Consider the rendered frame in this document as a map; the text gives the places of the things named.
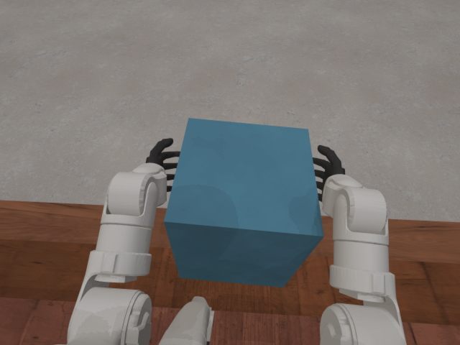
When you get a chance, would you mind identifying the right robot upper arm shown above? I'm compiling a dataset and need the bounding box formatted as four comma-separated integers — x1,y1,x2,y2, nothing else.
320,303,405,345

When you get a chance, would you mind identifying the left robot hand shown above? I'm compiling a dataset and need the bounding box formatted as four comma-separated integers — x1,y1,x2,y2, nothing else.
146,138,180,192

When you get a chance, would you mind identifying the left robot upper arm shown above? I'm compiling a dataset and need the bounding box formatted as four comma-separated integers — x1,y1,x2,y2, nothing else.
55,287,152,345

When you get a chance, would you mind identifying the carton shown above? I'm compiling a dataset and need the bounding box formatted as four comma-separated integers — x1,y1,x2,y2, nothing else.
164,118,324,288

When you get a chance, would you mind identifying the robot left forearm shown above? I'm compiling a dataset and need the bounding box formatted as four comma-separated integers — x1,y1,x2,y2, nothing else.
67,163,167,342

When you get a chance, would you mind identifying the right robot hand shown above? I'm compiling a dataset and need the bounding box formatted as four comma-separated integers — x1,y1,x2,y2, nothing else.
313,145,345,202

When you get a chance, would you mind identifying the robot right forearm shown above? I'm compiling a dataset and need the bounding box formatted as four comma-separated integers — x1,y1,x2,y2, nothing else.
322,174,407,345

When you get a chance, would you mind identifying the robot left thigh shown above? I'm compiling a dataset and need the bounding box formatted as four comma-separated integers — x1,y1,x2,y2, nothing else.
159,301,215,345

